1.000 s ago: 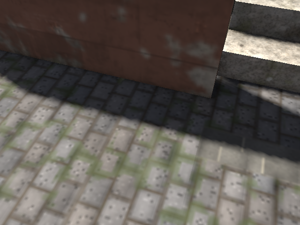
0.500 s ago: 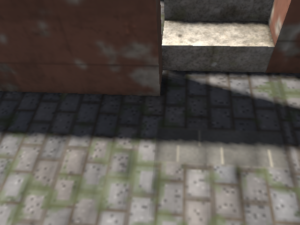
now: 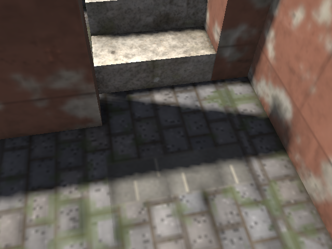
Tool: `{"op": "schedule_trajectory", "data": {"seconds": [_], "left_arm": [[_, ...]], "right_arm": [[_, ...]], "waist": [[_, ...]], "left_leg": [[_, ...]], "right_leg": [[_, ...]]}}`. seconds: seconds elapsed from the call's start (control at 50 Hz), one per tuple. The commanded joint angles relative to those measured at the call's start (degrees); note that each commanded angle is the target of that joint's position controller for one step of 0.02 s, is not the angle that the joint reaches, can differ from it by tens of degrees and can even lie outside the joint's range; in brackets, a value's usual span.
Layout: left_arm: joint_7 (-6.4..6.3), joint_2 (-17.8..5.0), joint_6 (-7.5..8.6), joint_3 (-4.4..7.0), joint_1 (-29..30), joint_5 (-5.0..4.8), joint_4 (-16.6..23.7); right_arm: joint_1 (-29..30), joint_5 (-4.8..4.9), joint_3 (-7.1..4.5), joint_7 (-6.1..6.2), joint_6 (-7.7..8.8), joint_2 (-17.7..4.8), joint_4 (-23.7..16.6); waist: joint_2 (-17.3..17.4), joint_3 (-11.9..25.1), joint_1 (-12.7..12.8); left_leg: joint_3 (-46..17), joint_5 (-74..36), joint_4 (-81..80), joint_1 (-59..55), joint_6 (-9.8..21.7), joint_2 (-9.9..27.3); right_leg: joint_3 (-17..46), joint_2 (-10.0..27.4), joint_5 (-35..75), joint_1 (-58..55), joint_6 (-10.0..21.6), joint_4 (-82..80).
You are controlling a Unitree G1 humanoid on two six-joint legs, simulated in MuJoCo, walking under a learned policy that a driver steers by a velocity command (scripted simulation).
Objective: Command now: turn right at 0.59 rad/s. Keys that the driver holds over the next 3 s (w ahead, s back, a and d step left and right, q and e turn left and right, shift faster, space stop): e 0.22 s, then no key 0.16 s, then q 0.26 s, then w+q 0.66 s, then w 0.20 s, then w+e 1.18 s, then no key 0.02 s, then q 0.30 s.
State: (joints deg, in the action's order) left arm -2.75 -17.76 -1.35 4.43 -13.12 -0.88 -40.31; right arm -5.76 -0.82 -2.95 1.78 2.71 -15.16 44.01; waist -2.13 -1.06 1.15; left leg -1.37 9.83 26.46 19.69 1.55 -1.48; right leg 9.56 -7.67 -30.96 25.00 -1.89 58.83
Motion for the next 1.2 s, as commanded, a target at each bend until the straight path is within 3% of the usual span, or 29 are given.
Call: {"op": "schedule_trajectory", "data": {"seconds": [0.02,0.08,0.16,0.26,0.32,0.34,0.36,0.38,0.4,0.42,0.46,0.5,0.54,0.6,0.64,0.72,0.76,0.82,0.86,0.9,0.92,0.94,0.96,0.98,1.0,1.02,1.04,1.1,1.2], "left_arm": [[0.00,-6.5,-1.00,2.24,-5.0,-0.12,2.1],[0.53,-2.9,-1.22,0.97,-1.7,-0.68,5.0],[1.17,-2.2,-0.93,0.28,1.6,-0.03,8.1],[2.08,-2.9,-1.08,0.29,2.2,0.10,9.9],[2.65,-3.3,-1.04,0.70,-2.0,0.44,8.8],[2.45,-4.8,-1.00,1.26,-3.8,0.67,8.0],[1.58,-9.2,-1.02,2.27,-4.9,0.95,8.7],[1.28,-12.5,-0.72,2.22,-2.8,2.17,10.8],[1.80,-9.1,0.49,1.44,-4.0,3.30,10.0],[2.25,-6.4,1.48,0.40,-1.0,3.30,9.2],[2.66,-2.0,3.00,-1.14,3.6,1.73,7.6],[2.39,-0.8,3.72,-1.79,4.5,2.37,6.0],[1.71,-1.6,3.79,-1.48,4.5,2.71,5.3],[0.45,-5.5,2.52,0.01,3.7,2.26,4.5],[-0.06,-6.4,1.66,0.59,2.9,1.87,4.0],[-0.12,-7.4,1.93,1.61,0.4,0.67,2.4],[0.17,-7.2,2.99,1.86,0.5,-0.19,1.8],[1.72,-8.3,4.15,2.39,2.4,-0.20,1.6],[2.80,-8.8,4.28,2.64,4.5,-1.08,1.5],[3.16,-6.7,4.24,2.03,5.3,-1.39,1.1],[3.39,-3.2,4.52,0.85,7.2,-0.31,2.0],[3.52,-0.2,5.48,-0.19,11.1,1.34,6.9],[4.03,-3.7,7.02,0.45,12.4,-0.11,7.3],[4.88,-6.2,7.92,0.97,10.9,-1.58,7.0],[5.11,-7.5,8.32,1.29,8.6,-0.91,5.4],[4.92,-7.8,8.55,1.45,8.2,0.73,4.5],[4.85,-7.7,8.61,1.60,7.8,1.63,4.1],[4.77,-4.5,8.34,0.61,10.0,1.69,4.2],[5.32,-1.7,8.53,-0.86,19.7,0.60,6.8]], "right_arm": [[1.5,0.17,-1.19,0.38,-0.29,-6.1,-4.8],[-0.6,-0.30,-1.45,0.91,-1.14,-7.2,-4.3],[-2.2,0.00,-2.29,1.25,-1.83,-9.4,-4.2],[-2.2,1.23,-2.96,0.17,-2.04,-11.4,-4.2],[-1.0,2.26,-2.98,-0.16,-2.05,-11.7,-3.8],[-4.1,2.07,-2.26,-0.41,-1.90,-9.3,-2.5],[-5.3,-0.32,-0.72,-1.05,-1.63,-4.8,-3.1],[-3.9,-1.43,-0.04,-1.20,-1.37,-3.0,-5.3],[-1.4,-0.10,-1.24,-0.67,-1.59,-7.0,-5.5],[-2.1,1.27,-1.87,-0.60,-2.12,-8.3,-4.5],[-7.2,0.47,-2.24,-0.07,-3.42,-7.8,-0.9],[-9.8,0.62,-2.12,-0.05,-3.88,-6.8,0.2],[-8.1,1.27,-2.02,0.02,-3.83,-6.6,-1.0],[-5.0,1.55,-1.84,-0.04,-3.91,-6.8,-3.3],[-5.1,1.58,-1.66,-0.17,-4.06,-6.4,-4.3],[-3.2,1.63,-1.23,-0.93,-3.79,-5.5,-6.7],[-2.2,2.28,-0.87,-1.57,-3.17,-4.4,-7.8],[-3.7,2.70,-0.99,-2.91,-2.39,-4.5,-7.5],[-7.1,2.76,-1.31,-3.66,-2.26,-4.6,-6.3],[-14.8,2.52,-2.29,-3.53,-2.37,-5.7,-2.9],[-21.7,2.76,-3.79,-2.96,-2.31,-9.1,-1.3],[-24.7,2.25,-5.62,-2.67,-1.33,-18.5,-3.1],[-22.2,1.86,-4.57,-3.24,0.24,-15.5,-4.8],[-18.2,1.77,-3.41,-3.25,1.16,-12.2,-5.8],[-15.5,1.96,-2.62,-3.24,1.55,-9.6,-6.7],[-13.5,2.14,-2.20,-3.12,1.36,-8.8,-7.3],[-12.6,1.89,-1.89,-2.80,1.19,-8.5,-7.9],[-14.6,1.62,-2.36,-1.51,1.07,-10.3,-7.7],[-19.0,2.26,-2.75,-0.18,0.74,-11.0,-5.6]], "waist": [[7.1,6.1,0.6],[10.1,4.8,-1.2],[10.3,6.4,-2.7],[11.6,5.8,-3.1],[11.1,6.3,-0.1],[8.4,6.8,0.1],[-4.0,8.6,-1.1],[-15.1,6.8,-1.9],[-10.6,9.2,1.8],[-8.7,6.6,0.0],[-6.5,5.0,-2.6],[-5.7,4.6,-3.7],[-5.7,3.6,-2.6],[-5.3,2.3,-0.2],[-4.8,1.9,0.6],[-4.2,0.6,2.5],[-3.9,0.1,2.2],[-3.2,1.1,0.7],[-3.1,1.9,-1.9],[-0.7,3.5,-5.4],[6.1,5.3,-8.2],[20.2,3.6,-8.4],[12.9,3.2,-8.4],[11.8,-1.0,-5.6],[8.9,-2.7,-3.8],[6.7,-2.9,-2.7],[6.8,-2.5,-1.9],[5.9,-1.1,-2.3],[8.7,-3.1,-5.7]], "left_leg": [[-12.6,-21.5,-6.7,-12.5,10.8,16.6],[-6.2,-19.8,-9.4,-11.9,11.9,14.5],[-4.2,-20.2,-9.7,-14.8,13.5,17.9],[-1.4,-15.9,-8.8,-11.9,12.2,18.8],[0.2,-13.4,-2.5,-10.4,8.7,17.2],[2.6,-8.8,1.7,-6.4,5.0,14.6],[7.9,7.5,14.2,4.5,-1.1,9.6],[6.9,29.0,25.4,16.2,-4.6,4.0],[0.6,28.9,33.4,13.8,-5.0,5.6],[-0.8,24.8,35.7,12.8,-4.6,6.2],[-1.6,17.2,35.8,10.4,-5.1,6.6],[-2.0,12.6,35.5,5.9,-6.1,5.4],[-2.6,12.1,31.3,6.7,-6.6,4.7],[-1.7,14.4,27.0,9.3,-7.1,4.7],[-0.5,16.6,26.4,10.5,-7.4,5.1],[1.4,17.4,24.3,14.0,-5.0,6.5],[1.9,17.4,20.6,13.8,-2.9,6.9],[4.2,15.0,14.0,5.9,0.5,5.9],[7.0,10.2,7.1,-1.9,2.3,4.0],[9.5,7.6,1.3,-15.2,3.9,0.3],[0.4,10.5,-1.8,-25.5,7.1,5.1],[-32.5,17.7,-10.4,-32.2,16.9,20.8],[-41.1,25.1,-16.5,-30.6,21.6,24.3],[-35.9,23.0,-17.2,-28.7,19.7,23.0],[-29.3,16.6,-16.0,-26.4,17.1,20.1],[-24.5,9.2,-15.7,-24.0,15.2,17.7],[-20.4,2.0,-15.8,-21.7,13.8,15.6],[-13.8,-13.4,-15.4,-19.1,12.4,12.2],[-11.6,-11.9,-14.6,-13.9,9.7,9.6]], "right_leg": [[-1.7,5.7,4.4,9.9,-3.4,13.7],[-6.1,6.9,8.5,9.6,-4.1,8.0],[-7.2,10.0,9.1,7.9,-3.9,-1.0],[-11.0,9.7,8.2,-0.7,-0.9,-13.8],[-12.4,7.5,18.0,-10.1,2.7,-30.8],[-11.3,6.8,24.2,-16.9,4.1,-36.5],[3.5,18.6,39.4,-26.5,7.2,-38.2],[15.6,30.3,52.5,-24.8,17.5,-37.6],[14.7,31.2,44.2,-18.4,21.8,-39.8],[9.1,26.6,37.2,-15.8,18.9,-40.7],[1.5,21.6,35.2,-13.6,13.6,-40.4],[-3.1,20.1,40.5,-11.5,13.0,-40.5],[-4.2,20.7,38.9,-13.9,13.6,-40.5],[-2.2,23.3,34.8,-17.9,15.1,-40.9],[-1.1,25.1,33.3,-19.4,16.4,-41.3],[2.6,27.6,6.6,-21.2,16.9,-48.0],[2.1,28.2,3.8,-22.1,16.4,-49.3],[-3.3,26.5,6.8,-19.4,15.0,-49.4],[-7.9,24.8,7.1,-16.0,13.2,-46.6],[-13.7,21.2,5.4,-8.0,9.9,-37.1],[-19.2,17.2,7.9,1.3,6.2,-20.8],[-19.1,7.9,-2.9,22.9,1.4,1.7],[-7.3,8.2,-3.6,30.1,2.1,9.4],[-5.7,10.7,2.8,32.4,3.2,9.6],[-6.2,12.4,8.8,30.8,3.5,7.8],[-6.3,13.2,12.8,28.4,3.1,4.1],[-6.6,13.4,16.2,24.7,2.4,0.9],[-8.8,10.8,24.8,20.0,0.0,-6.7],[-9.8,7.1,35.0,12.2,-0.4,-24.7]]}}
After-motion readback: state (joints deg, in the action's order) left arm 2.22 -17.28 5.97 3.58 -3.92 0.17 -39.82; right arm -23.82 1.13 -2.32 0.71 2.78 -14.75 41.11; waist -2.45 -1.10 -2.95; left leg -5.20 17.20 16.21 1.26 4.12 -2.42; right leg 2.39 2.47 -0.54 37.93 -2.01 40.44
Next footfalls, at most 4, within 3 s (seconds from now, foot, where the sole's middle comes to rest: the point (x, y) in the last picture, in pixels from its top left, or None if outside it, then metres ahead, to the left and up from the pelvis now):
0.36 right None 0.03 -0.16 -0.78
0.92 left None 0.06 0.09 -0.78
1.38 right None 0.45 -0.04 -0.78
1.82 left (99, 216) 0.58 0.29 -0.78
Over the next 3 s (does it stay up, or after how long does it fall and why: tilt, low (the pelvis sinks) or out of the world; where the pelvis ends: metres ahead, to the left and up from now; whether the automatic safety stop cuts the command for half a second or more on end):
stays up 0.95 0.07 0.00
